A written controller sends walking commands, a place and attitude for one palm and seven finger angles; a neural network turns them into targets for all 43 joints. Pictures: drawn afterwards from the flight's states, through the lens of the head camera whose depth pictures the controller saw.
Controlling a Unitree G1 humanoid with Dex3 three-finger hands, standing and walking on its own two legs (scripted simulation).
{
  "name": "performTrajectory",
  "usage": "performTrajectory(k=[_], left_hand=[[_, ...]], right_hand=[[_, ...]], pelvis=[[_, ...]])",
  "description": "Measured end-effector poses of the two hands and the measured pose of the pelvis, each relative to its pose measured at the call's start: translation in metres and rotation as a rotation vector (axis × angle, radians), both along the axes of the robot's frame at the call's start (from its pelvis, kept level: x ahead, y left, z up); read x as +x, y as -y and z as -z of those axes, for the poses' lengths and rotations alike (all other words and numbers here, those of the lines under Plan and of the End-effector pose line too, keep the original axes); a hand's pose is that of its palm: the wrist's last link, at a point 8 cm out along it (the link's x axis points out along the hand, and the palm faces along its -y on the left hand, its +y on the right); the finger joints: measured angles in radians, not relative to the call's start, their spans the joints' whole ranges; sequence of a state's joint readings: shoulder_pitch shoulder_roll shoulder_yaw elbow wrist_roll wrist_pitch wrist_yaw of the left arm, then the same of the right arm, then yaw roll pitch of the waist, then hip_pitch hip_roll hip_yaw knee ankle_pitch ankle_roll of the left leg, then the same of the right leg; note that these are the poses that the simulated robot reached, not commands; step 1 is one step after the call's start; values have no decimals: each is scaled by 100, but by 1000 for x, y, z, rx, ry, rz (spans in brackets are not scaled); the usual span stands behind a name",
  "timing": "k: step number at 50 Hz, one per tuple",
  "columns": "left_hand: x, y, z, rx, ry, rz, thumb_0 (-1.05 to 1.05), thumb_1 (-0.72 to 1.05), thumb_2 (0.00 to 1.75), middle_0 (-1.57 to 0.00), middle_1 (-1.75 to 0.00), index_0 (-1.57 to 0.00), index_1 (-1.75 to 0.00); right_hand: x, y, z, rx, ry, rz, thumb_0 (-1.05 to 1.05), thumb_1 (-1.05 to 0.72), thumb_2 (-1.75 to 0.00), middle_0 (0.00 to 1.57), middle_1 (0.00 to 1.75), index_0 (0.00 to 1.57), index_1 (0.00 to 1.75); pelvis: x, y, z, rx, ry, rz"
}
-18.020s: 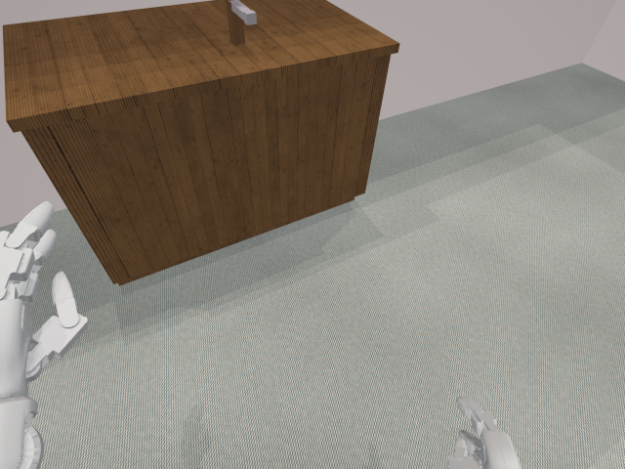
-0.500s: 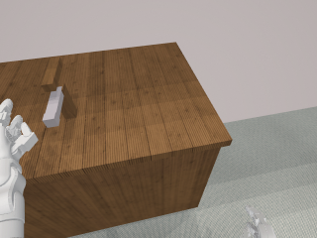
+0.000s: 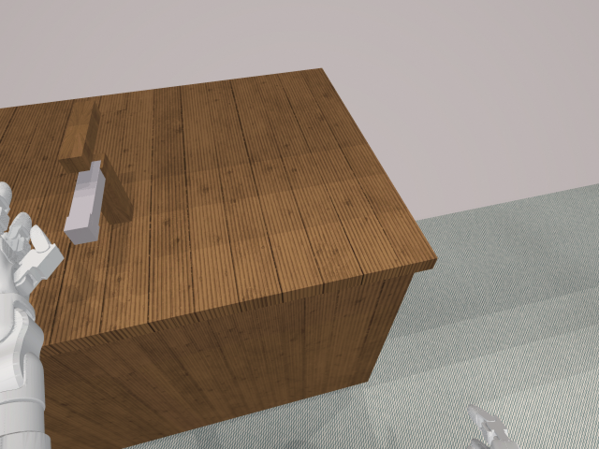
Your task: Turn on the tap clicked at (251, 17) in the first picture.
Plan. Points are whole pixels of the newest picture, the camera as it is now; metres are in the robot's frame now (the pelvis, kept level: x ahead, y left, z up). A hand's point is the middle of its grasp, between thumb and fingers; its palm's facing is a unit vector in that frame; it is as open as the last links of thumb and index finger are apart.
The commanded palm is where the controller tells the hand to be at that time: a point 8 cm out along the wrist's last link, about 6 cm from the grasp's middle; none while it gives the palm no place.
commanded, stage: reach beside the lever's end, fingers flat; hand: left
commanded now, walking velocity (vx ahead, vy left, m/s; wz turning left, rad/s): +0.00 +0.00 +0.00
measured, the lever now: (82, 228) +0.35 +0.31 +0.12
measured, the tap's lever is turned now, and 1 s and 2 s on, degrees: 0 7 32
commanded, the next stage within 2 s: push the lever round in 0.08 s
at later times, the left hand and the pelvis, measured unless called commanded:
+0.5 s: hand (72, 249) +0.32 +0.31 +0.11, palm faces +0.52 -0.85 -0.09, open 7.8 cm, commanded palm +0.27 +0.35 +0.11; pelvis +0.01 +0.00 +0.00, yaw +0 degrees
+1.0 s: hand (87, 247) +0.32 +0.29 +0.11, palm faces +0.53 -0.84 -0.08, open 7.8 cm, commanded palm +0.29 +0.32 +0.11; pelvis +0.00 -0.01 +0.00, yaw +1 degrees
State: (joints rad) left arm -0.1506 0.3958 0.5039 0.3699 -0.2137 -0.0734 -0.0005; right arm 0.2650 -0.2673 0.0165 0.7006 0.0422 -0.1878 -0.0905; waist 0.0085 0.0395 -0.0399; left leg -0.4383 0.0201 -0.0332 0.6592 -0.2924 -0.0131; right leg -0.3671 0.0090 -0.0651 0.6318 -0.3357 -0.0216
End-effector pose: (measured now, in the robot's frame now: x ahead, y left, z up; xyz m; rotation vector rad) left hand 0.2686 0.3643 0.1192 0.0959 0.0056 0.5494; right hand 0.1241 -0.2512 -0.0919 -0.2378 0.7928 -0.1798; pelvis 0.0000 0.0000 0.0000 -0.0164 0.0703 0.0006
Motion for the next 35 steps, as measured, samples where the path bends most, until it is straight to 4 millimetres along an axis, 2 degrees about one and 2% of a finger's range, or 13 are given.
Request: performTrajectory(k=[12, 18, 35], left_hand=[[5, 3, 4, -7, -9, -8, 2, 89, 89, -15, -15, -16, -15], [9, 11, 1, -6, 5, 13, 2, 89, 89, -15, -15, -16, -15], [5, 23, 4, -13, 0, -11, 2, 91, 90, -15, -15, -16, -15]], right_hand=[[23, -11, -3, 8, 31, -35, 1, -90, -90, 20, 30, 20, 30], [31, -13, -5, 17, 47, -41, 1, -90, -90, 20, 30, 20, 30], [29, -3, -1, 15, 23, -36, 1, -90, -90, 20, 30, 20, 30]], pelvis=[[4, -2, 0, 0, -5, -7], [8, -2, 0, 1, -6, -5], [9, 6, 0, 3, 1, -10]])
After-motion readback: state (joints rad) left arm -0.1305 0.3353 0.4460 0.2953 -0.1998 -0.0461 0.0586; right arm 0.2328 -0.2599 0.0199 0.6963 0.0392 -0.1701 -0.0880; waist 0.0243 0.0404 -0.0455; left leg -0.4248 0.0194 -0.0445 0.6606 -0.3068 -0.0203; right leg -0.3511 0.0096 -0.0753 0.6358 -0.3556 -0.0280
